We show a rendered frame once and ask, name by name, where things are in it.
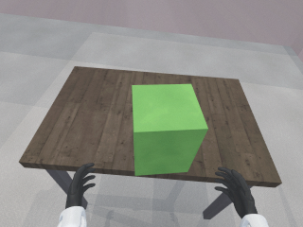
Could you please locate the robot left hand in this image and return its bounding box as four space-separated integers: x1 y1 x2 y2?
65 163 96 209

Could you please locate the robot right hand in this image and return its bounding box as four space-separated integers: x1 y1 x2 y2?
214 166 258 218

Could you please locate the right robot forearm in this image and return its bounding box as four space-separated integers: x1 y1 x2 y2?
240 214 269 227

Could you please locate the carton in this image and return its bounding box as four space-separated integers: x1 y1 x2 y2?
132 83 208 176

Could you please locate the table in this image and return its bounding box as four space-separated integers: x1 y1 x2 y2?
19 66 282 219

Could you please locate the left robot forearm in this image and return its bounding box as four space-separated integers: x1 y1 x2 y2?
57 206 87 227

